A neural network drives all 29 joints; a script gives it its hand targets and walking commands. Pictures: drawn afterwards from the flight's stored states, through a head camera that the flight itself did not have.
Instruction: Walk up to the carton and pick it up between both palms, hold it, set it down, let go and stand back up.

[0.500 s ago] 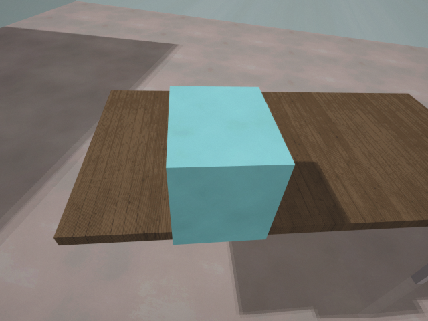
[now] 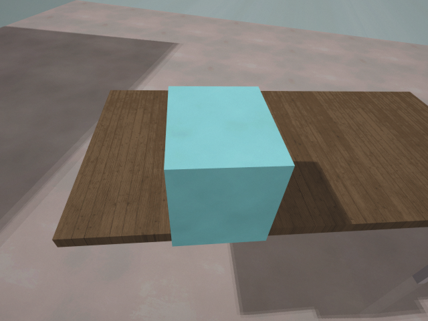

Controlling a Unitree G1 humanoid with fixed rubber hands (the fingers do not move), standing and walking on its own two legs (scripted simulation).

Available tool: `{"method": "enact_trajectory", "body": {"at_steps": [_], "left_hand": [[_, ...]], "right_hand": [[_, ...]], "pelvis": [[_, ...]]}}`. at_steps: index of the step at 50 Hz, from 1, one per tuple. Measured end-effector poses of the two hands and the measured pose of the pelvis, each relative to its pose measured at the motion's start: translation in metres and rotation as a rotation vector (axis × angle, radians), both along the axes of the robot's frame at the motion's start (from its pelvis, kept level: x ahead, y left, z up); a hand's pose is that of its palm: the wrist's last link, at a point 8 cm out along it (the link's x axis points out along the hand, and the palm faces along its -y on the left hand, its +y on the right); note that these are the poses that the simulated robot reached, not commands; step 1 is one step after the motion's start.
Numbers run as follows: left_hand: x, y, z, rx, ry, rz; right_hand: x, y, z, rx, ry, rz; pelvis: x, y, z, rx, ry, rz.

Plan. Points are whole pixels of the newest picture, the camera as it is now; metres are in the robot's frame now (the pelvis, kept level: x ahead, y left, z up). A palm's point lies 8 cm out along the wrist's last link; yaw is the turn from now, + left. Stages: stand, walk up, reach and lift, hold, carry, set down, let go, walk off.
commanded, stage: stand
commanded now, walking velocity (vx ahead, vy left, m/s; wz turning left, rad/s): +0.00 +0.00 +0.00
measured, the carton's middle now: (217, 163) +0.54 +0.03 +0.00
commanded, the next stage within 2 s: none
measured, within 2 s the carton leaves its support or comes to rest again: neither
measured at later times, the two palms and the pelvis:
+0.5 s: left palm out of the picture +0.06 +0.30 -0.12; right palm out of the picture +0.07 -0.27 -0.12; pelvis +0.01 +0.00 +0.00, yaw +0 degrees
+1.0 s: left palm out of the picture +0.06 +0.31 -0.12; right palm out of the picture +0.07 -0.26 -0.12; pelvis +0.00 +0.00 +0.00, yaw +0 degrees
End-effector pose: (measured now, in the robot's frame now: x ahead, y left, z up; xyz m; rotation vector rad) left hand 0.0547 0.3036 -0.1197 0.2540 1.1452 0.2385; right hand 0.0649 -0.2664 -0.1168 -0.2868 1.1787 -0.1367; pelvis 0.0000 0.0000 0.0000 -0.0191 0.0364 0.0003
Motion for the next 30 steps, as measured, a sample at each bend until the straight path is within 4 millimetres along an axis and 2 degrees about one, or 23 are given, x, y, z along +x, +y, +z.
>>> {"method": "enact_trajectory", "body": {"at_steps": [30], "left_hand": [[0.0057,-0.0001,0.0024,0.007,-0.004,0.000]], "right_hand": [[0.0061,-0.0003,-0.0013,0.006,-0.006,0.001]], "pelvis": [[0.0050,-0.0012,0.0001,0.002,0.007,0.000]]}}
